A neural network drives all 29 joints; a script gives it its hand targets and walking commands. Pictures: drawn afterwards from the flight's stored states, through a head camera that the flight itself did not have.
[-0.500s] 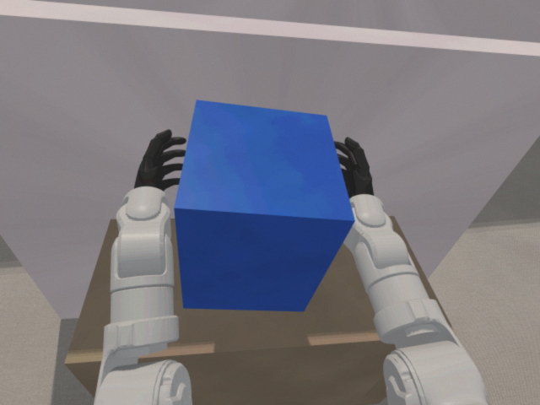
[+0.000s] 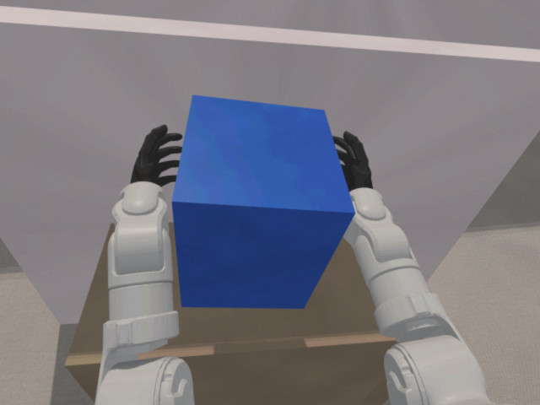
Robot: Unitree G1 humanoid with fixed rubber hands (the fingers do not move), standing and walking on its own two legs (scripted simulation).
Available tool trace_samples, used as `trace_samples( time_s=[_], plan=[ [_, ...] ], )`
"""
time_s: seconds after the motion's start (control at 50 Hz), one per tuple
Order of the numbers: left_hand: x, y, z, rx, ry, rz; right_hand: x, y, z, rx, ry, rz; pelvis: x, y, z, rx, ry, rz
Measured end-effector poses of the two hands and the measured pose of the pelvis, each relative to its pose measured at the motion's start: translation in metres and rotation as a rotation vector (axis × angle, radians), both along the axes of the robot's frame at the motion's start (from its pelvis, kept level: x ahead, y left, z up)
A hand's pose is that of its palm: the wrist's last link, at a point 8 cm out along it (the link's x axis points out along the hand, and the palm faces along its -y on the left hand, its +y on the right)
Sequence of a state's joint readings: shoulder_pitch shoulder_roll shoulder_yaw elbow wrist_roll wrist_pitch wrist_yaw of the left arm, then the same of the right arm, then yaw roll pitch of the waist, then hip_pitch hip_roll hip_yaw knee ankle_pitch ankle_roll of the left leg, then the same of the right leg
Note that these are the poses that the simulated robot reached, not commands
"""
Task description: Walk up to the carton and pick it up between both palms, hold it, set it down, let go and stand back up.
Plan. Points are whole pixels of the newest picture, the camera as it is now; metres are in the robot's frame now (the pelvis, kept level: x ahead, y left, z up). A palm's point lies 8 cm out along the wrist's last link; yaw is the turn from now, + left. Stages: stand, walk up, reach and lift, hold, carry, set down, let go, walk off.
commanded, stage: hold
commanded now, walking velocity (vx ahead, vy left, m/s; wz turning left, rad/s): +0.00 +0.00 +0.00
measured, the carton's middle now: (252, 209) +0.37 +0.02 +0.12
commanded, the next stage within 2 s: none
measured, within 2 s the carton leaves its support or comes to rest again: neither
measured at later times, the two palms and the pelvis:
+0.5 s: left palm (147, 181) +0.35 +0.16 +0.19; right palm (357, 185) +0.36 -0.13 +0.19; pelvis +0.00 +0.00 +0.00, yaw +0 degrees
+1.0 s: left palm (146, 182) +0.34 +0.16 +0.19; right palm (357, 186) +0.35 -0.13 +0.19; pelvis +0.00 +0.00 +0.00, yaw +0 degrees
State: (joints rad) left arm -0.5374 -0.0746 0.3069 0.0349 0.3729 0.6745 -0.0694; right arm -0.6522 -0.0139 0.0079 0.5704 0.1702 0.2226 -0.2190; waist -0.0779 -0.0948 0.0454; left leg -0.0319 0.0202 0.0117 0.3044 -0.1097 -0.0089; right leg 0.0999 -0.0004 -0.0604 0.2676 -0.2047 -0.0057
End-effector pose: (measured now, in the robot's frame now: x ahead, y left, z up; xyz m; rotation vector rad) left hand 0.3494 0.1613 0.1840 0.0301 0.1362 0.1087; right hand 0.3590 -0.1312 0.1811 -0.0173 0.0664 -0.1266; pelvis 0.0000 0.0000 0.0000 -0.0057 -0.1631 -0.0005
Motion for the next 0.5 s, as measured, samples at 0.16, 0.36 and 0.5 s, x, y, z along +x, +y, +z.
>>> trace_samples(
  time_s=[0.16,0.36,0.5],
  plan=[
    [-0.0040,0.0033,0.0045,-0.001,-0.001,0.010,-0.0014,0.0033,0.0035,0.007,-0.002,0.008,-0.0021,-0.0003,0.0001,0.001,0.002,0.003],
    [-0.0043,0.0022,0.0054,-0.004,0.004,0.007,-0.0026,0.0021,0.0048,0.005,0.003,0.004,-0.0034,-0.0005,0.0001,0.001,-0.002,0.002],
    [-0.0026,0.0005,0.0059,-0.004,0.003,0.002,-0.0024,0.0004,0.0053,0.003,0.001,-0.001,-0.0028,-0.0007,0.0001,0.001,-0.002,-0.001]
  ],
)
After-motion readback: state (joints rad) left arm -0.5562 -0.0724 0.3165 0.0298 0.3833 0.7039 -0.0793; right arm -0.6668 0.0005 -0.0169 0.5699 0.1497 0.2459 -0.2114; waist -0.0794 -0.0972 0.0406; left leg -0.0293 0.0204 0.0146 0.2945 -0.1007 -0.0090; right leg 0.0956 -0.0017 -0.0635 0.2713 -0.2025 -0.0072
